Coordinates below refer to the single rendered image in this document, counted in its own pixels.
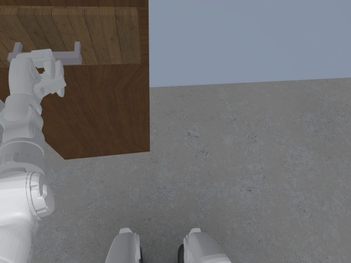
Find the right robot shin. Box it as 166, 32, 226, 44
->
184, 228, 201, 263

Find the cabinet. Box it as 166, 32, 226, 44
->
0, 0, 150, 160

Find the robot left upper arm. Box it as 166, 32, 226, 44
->
0, 171, 55, 263

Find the drawer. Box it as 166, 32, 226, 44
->
0, 5, 140, 68

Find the handle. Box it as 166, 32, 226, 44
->
7, 42, 82, 65

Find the left robot forearm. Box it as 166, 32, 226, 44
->
0, 94, 46, 179

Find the left robot thigh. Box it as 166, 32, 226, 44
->
105, 232, 141, 263

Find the left robot hand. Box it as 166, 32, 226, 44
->
9, 49, 66, 104

